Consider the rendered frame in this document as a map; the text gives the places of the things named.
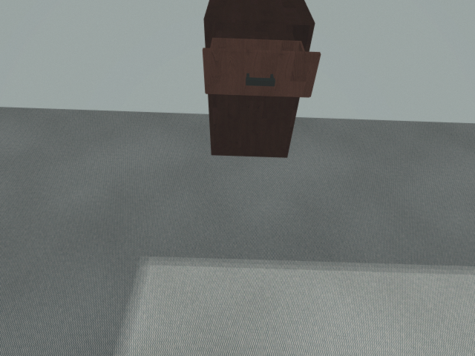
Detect handle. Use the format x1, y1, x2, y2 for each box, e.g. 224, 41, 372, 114
246, 73, 275, 86

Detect drawer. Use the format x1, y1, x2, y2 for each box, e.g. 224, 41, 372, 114
203, 38, 321, 98

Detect cabinet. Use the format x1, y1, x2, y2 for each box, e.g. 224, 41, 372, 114
204, 0, 315, 158

